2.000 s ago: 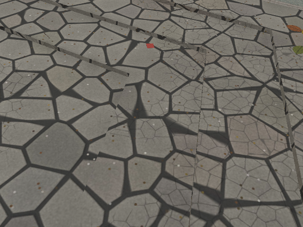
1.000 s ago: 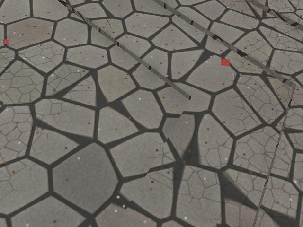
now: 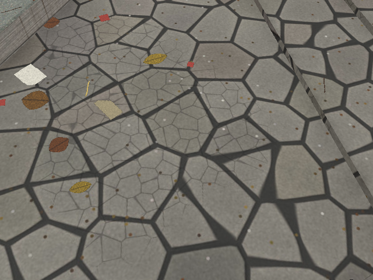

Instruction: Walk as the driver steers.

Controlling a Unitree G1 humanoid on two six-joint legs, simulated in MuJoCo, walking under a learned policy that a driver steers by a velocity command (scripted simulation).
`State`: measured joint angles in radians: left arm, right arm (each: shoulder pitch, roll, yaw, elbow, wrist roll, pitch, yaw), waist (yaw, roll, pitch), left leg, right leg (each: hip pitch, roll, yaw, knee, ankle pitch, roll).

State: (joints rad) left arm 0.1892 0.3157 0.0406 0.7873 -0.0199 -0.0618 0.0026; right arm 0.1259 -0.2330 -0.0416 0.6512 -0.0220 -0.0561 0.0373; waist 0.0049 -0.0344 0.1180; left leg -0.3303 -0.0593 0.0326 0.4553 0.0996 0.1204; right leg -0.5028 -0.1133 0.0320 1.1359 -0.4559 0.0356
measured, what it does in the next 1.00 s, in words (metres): goes down, turning right: right foot, then left foot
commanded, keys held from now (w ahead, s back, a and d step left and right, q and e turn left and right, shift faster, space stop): e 1.00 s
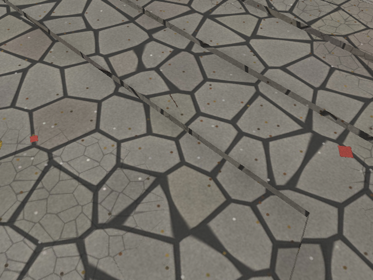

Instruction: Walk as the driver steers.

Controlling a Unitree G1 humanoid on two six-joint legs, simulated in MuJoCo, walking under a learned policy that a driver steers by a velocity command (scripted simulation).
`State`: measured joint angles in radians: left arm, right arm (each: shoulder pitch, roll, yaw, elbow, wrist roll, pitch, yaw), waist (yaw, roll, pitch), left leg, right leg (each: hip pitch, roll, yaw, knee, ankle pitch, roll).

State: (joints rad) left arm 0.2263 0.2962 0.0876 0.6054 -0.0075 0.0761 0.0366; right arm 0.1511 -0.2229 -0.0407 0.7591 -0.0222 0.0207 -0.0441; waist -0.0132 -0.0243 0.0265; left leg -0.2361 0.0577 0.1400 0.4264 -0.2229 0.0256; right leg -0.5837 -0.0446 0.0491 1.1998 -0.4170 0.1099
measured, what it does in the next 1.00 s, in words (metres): steps on the spot: right foot 0.04 m higher, then left foot 0.04 m lower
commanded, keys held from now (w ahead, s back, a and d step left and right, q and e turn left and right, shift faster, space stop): e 0.26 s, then no key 0.46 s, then w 0.28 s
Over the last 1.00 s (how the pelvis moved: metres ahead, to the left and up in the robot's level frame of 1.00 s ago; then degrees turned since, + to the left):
0.17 0.04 -0.02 -34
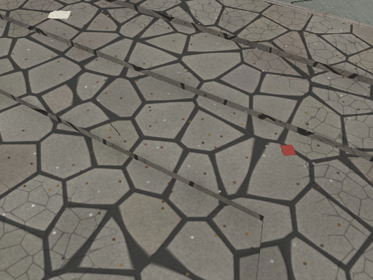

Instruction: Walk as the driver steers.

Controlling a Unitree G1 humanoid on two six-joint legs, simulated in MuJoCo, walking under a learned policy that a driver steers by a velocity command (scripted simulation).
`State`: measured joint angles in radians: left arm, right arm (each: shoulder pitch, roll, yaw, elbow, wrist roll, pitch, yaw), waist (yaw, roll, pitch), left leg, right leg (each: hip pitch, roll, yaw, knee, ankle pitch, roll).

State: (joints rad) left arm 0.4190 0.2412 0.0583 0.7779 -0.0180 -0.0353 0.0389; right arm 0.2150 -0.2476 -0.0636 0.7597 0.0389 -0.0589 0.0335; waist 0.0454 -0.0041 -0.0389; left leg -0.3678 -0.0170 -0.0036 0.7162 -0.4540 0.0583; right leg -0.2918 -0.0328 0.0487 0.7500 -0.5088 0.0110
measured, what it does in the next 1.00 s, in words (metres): walks ahead: left foot 0.04 m lower, then right foot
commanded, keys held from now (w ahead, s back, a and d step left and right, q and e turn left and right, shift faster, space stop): w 0.54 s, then no key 0.38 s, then q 0.08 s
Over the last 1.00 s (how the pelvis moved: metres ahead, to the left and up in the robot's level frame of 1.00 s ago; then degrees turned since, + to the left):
0.03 -0.05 0.00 -15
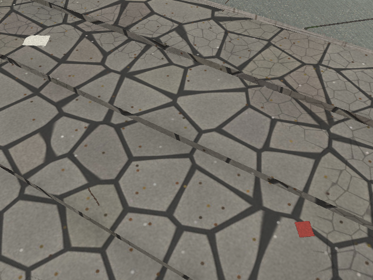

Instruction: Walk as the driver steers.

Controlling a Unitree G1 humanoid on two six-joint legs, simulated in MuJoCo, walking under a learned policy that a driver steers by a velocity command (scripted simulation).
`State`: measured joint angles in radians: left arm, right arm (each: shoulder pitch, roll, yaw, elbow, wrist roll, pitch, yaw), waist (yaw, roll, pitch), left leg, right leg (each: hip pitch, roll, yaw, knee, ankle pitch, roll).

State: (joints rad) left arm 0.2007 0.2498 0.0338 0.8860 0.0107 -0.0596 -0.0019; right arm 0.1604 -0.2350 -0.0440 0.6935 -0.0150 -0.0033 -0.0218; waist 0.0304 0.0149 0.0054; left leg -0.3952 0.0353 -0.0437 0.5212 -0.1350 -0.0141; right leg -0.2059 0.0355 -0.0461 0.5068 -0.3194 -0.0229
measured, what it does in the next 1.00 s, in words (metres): walks ahead, turning left: left foot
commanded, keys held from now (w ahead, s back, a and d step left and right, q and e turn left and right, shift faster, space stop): q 0.60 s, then w+q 0.40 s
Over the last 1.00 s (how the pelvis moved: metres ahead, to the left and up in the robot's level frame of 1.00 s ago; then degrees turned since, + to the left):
0.42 0.00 -0.01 1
